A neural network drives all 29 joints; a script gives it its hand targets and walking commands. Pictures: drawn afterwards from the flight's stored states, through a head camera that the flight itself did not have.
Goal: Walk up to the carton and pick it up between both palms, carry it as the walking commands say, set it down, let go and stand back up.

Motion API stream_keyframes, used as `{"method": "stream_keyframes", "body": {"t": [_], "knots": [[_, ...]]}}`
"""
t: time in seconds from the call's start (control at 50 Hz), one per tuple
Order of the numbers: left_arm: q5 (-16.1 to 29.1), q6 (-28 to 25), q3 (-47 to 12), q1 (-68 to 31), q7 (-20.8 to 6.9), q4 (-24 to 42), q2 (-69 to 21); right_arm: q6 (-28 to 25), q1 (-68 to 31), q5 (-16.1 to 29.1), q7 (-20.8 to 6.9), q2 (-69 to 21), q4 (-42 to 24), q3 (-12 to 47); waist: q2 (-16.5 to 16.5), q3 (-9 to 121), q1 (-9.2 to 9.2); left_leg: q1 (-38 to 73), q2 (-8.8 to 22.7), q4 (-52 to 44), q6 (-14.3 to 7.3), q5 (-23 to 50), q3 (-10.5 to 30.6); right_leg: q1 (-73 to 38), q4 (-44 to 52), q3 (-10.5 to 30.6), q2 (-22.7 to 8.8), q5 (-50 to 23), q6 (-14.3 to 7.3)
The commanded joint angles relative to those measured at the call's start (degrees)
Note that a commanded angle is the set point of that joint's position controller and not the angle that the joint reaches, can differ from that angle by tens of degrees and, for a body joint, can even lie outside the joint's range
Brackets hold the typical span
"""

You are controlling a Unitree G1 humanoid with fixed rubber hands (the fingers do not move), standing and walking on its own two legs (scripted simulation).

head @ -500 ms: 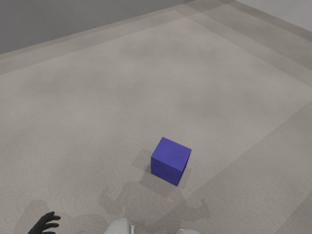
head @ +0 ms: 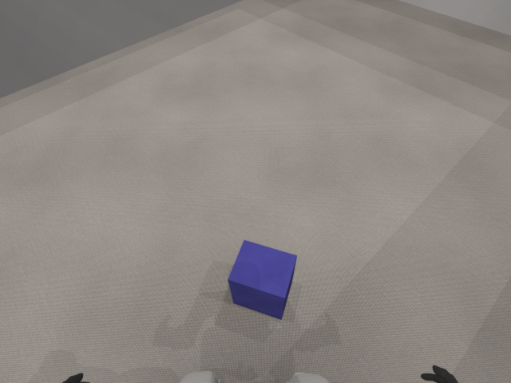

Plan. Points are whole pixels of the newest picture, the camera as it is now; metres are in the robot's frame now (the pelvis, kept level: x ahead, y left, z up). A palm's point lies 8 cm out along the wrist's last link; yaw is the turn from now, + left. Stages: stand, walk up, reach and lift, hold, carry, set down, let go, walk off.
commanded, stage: walk up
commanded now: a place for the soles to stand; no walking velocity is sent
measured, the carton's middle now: (263, 280) +0.51 +0.01 -0.61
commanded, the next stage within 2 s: none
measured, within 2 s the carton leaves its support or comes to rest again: neither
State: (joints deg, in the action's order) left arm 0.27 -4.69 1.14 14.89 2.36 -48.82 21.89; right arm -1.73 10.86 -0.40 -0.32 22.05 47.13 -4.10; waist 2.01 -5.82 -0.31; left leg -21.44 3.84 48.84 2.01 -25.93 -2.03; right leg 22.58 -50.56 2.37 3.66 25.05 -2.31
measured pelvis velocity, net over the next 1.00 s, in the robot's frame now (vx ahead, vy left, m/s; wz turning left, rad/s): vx -0.02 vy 0.04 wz -0.12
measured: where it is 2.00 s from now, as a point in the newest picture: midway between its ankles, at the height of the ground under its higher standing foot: outside the picture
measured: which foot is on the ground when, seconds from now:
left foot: down 0.00-1.00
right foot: down 0.00-1.00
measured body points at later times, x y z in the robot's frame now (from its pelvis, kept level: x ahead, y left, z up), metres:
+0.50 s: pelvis -0.02 +0.03 +0.01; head -0.01 +0.02 +0.46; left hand +0.12 +0.32 -0.09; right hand +0.04 -0.28 -0.11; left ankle +0.00 +0.16 -0.70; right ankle +0.00 -0.09 -0.70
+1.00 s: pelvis -0.02 +0.04 +0.03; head +0.00 +0.03 +0.48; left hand +0.11 +0.33 -0.09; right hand +0.04 -0.27 -0.10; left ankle +0.00 +0.16 -0.70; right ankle +0.00 -0.09 -0.70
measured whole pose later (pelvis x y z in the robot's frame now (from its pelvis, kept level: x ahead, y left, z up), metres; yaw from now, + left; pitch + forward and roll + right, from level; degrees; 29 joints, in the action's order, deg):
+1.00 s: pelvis -0.02 +0.04 +0.03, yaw -7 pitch -3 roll +1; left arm -0.4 -2.7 0.0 6.2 1.0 -60.3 20.4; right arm -0.1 4.3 -0.5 -1.2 20.3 61.3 -3.1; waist 0.2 -5.6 0.9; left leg -11.6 1.9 30.9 0.1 -16.1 -6.3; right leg 15.2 -33.2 8.9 2.3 14.7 1.0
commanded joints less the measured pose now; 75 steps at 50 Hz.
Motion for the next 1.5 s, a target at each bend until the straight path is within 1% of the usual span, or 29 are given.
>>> {"method": "stream_keyframes", "body": {"t": [0.0, 0.02, 0.06, 0.12, 0.16, 0.2, 0.24, 0.28, 0.34, 0.4, 0.52, 0.7, 0.76, 0.78, 1.02, 1.04, 1.06, 1.08, 1.14, 1.16, 1.24, 1.3, 1.34, 1.36, 1.38, 1.4, 1.42, 1.44, 1.48], "knots": [[-0.18, -2.35, 4.85, 6.28, 0.94, 1.81, 18.45, 0.71, -4.01, 1.1, 0.93, 9.36, -5.79, -2.09, -8.57, 9.15, -1.83, -5.95, 0.01, 3.63, -3.29, 10.76, 2.9, -11.02, 15.19, 27.09, -16.71, -41.46, -8.6], [-0.22, -2.1, 4.18, 4.04, 0.88, 2.14, 17.48, 0.54, -3.85, 0.7, 1.21, 9.61, -4.82, -2.08, -7.49, 6.36, -1.15, -5.44, 0.21, 2.49, -3.46, 2.76, 2.94, -9.41, 14.42, 27.62, -18.36, -48.06, -11.64], [-0.16, -1.67, 3.75, 1.1, 1.1, 2.2, 16.17, -0.45, -1.56, 0.35, 1.17, 10.13, -2.6, -2.47, -5.25, 9.88, 0.64, -1.85, 1.1, -3.56, -4.56, 6.91, 3.91, -11.75, 10.95, 21.0, -15.87, -51.11, -10.73], [0.62, -1.07, 3.45, -4.35, 1.0, 4.16, 14.0, -0.91, 2.54, -0.27, 1.0, 13.16, -0.38, -3.93, 0.24, 13.54, 3.49, 14.49, 5.16, -10.3, -8.95, 28.69, 7.73, -0.61, 2.63, 10.63, -8.41, -40.59, -2.08], [0.09, -0.84, 2.81, -2.29, 1.15, 1.89, 12.72, -0.6, -1.49, 0.34, 0.78, 13.93, -0.45, -3.66, 0.53, 13.27, 1.32, 12.55, 12.08, -10.47, -13.49, 35.69, 12.36, -2.01, 2.14, 3.71, -4.85, -25.17, 0.82], [-0.18, -1.24, 3.22, 0.53, 1.24, -0.06, 13.44, 0.04, -5.53, 0.14, 0.83, 12.63, -1.18, -3.17, -2.32, 11.69, -1.22, 4.96, 8.21, -6.31, -10.35, 32.78, 7.48, -8.78, 8.53, 7.41, -6.2, -29.0, -0.22], [-0.23, -1.25, 3.72, -0.98, 0.73, 0.43, 15.97, 0.46, -6.19, 0.4, 0.98, 10.19, -1.01, -2.14, -6.21, 9.18, -0.25, 0.48, 1.56, -2.62, -5.19, 17.54, 2.42, -7.73, 14.29, 20.55, -12.67, -27.62, -6.93], [-0.27, -0.9, 3.38, -4.39, 0.6, 0.5, 15.78, 0.14, -5.4, 0.39, 1.09, 9.7, 0.73, -2.25, -5.43, 7.15, 0.89, 3.25, 0.59, -6.88, -4.77, 10.44, 3.44, -3.78, 15.48, 23.13, -14.34, -26.3, -9.92], [-0.22, -0.37, 2.4, -8.95, 0.43, 0.62, 12.35, -0.6, -3.47, -0.35, 0.71, 11.72, 3.28, -2.69, -1.04, 8.55, 2.43, 10.19, 4.35, -15.19, -7.64, 17.77, 6.5, -0.73, 11.37, 10.9, -7.68, -25.68, -3.14], [-0.42, 0.06, 2.55, -7.16, 0.2, -2.66, 12.29, -0.32, -6.36, -0.38, 0.49, 13.29, 3.66, -2.77, 1.16, 6.11, 0.37, 4.8, 9.63, -19.36, -11.36, 8.23, 11.92, -3.59, 9.41, 5.25, -4.28, -12.45, -1.34], [-0.88, 0.15, 2.3, -9.68, -0.84, -4.23, 12.7, 0.16, -7.18, 0.01, -0.17, 11.33, 6.01, -1.52, -1.03, 1.4, 1.22, 3.36, 2.93, -21.01, -6.45, -6.76, 6.96, 0.49, 21.51, 15.53, -7.78, -1.56, -3.49], [-1.0, 0.17, 2.03, -11.12, -1.19, -6.72, 11.91, -0.24, -6.61, -0.09, -0.45, 11.29, 8.96, -1.25, -5.81, 4.52, 1.22, 10.27, 3.89, -26.5, -7.04, -0.49, 6.73, -2.52, 23.95, 12.17, -6.76, -8.91, -1.68], [-0.69, 0.24, 1.99, -9.12, -1.01, -7.66, 12.32, -0.23, -7.92, -0.32, -0.37, 11.44, 9.06, -1.22, -2.79, 6.3, 0.67, 11.91, 4.0, -25.05, -7.03, 4.49, 4.05, -4.93, 22.66, 10.93, -7.34, -17.66, -1.5], [-0.56, 0.28, 1.8, -10.02, -1.04, -7.57, 12.47, -0.21, -7.55, 0.01, -0.26, 11.51, 9.33, -1.16, -5.06, 6.55, 1.32, 12.64, 4.31, -25.06, -7.22, 6.96, 4.69, -5.1, 22.25, 11.3, -7.5, -19.51, -1.5], [-0.44, 1.31, 1.89, -9.41, -0.64, -8.91, 12.17, 0.72, -10.26, -0.27, -0.18, 11.94, 10.12, -1.47, -0.13, 6.76, 0.56, 14.7, 6.12, -26.48, -8.24, 7.59, 3.52, -5.18, 20.86, 7.87, -6.96, -22.02, -0.69], [-0.7, 1.2, 1.49, -8.81, -0.58, -8.66, 11.75, 0.79, -9.99, -0.4, -0.23, 11.65, 10.34, -1.5, -1.36, 6.05, 0.7, 15.78, 5.77, -26.01, -7.52, 9.55, 3.14, -3.85, 21.86, 9.83, -6.93, -22.51, -1.36], [-0.61, 0.55, 4.13, -0.23, -0.24, -7.54, 17.07, 1.62, -7.95, -2.06, -1.7, 15.86, 5.18, -4.33, 2.15, 8.55, 1.02, 15.85, 5.1, -20.67, -7.98, -7.69, 1.27, -2.67, 20.15, 9.43, -6.79, -8.29, -3.39], [-1.08, 0.32, 5.09, 0.0, -0.25, -7.57, 17.46, 2.04, -9.76, -2.28, -2.37, 15.23, 3.85, -4.39, 1.36, 5.32, 0.4, 11.16, 5.58, -20.07, -8.27, -13.57, 3.22, -1.19, 22.58, 11.73, -6.97, 2.82, -4.17], [-1.87, -0.62, 7.02, 5.4, 0.68, -6.94, 22.53, 2.87, -12.11, -2.83, -4.05, 11.63, 0.05, -4.8, -8.66, 1.36, -2.28, -10.96, -4.17, 0.97, -4.52, -9.46, 3.2, -12.9, 37.99, 41.04, -17.7, 21.63, -11.99], [-2.0, -0.97, 7.86, 5.52, 1.24, -6.59, 23.34, 2.89, -11.3, -3.06, -3.97, 11.69, 0.11, -4.95, -7.84, 0.9, -2.18, -16.56, -2.53, 6.96, -4.34, -7.54, 9.09, -17.75, 36.0, 45.0, -19.78, 14.48, -13.59], [-0.23, -2.15, 7.54, 4.22, 2.15, -2.72, 20.79, 1.73, -8.19, -2.23, -3.32, 13.53, -2.16, -6.38, -9.09, 3.24, 0.27, -18.01, 2.14, 5.99, -3.58, -3.57, 12.85, -22.84, 25.14, 34.46, -21.62, -21.97, -14.6], [-1.04, -2.12, 7.19, 2.18, 1.83, -0.67, 19.21, 1.78, -5.56, -2.2, -3.84, 13.81, -3.78, -7.58, -11.39, 4.95, 1.77, -7.61, 0.99, 1.61, -2.57, -4.65, 9.29, -12.97, 22.92, 27.53, -18.55, -24.01, -13.02], [-1.67, -1.8, 7.01, -3.75, 1.67, 0.85, 19.99, 1.77, 1.49, -1.65, -4.08, 13.38, -2.47, -8.04, -11.94, 5.88, 7.71, 8.94, -0.17, -10.79, -3.77, 2.38, 6.21, 0.85, 17.01, 20.11, -14.67, -19.44, -8.84], [-1.95, -1.28, 5.79, -6.2, 1.47, 1.7, 16.37, 1.39, 10.12, -2.23, -3.64, 14.29, 0.39, -9.05, -4.43, 8.96, 12.08, 24.24, -3.48, -15.8, -4.21, 4.42, 2.48, 11.78, 6.34, 11.92, -8.28, -15.68, -5.42], [-2.27, -1.27, 4.0, -3.27, 1.83, 2.12, 8.8, 1.25, 16.41, -3.66, -2.93, 19.8, 0.75, -10.49, 15.89, 9.33, 14.49, 29.19, 7.12, -28.72, -7.21, -9.71, 23.4, 24.2, -17.1, 3.64, 3.07, 3.07, -1.76], [-1.51, -1.1, 3.73, -1.75, 2.83, 2.72, 11.08, 1.12, 9.13, -2.54, -3.18, 21.05, -3.34, -9.55, 15.57, 5.16, 10.13, 23.38, 15.07, -36.65, -10.07, -12.81, 36.96, 29.33, -23.2, 2.51, 0.81, 9.02, 0.17], [-1.72, -1.0, 4.43, -0.59, 2.9, 2.18, 16.56, 1.3, 2.15, -1.34, -3.38, 21.5, -5.99, -9.22, 7.72, 5.16, 8.51, 17.88, 19.29, -36.14, -15.72, -20.46, 40.5, 25.27, -23.15, 4.05, -3.6, 7.64, 0.36], [-0.8, -1.37, 5.2, 1.31, 2.36, 0.47, 18.74, 1.1, 0.06, -1.21, -3.51, 19.66, -6.49, -9.47, 5.58, 3.61, 6.34, 12.89, 18.55, -33.7, -19.36, -21.45, 37.72, 21.59, -23.17, 2.29, -4.98, 5.31, 1.1], [-1.16, -1.8, 5.47, 2.81, 0.76, -1.24, 18.05, 0.34, 1.85, -1.51, -3.05, 17.26, -5.98, -8.4, 1.51, 1.15, 4.31, 7.34, 15.92, -30.78, -18.77, -17.24, 30.35, 15.36, -13.42, 0.71, -6.88, 4.84, 0.97]]}}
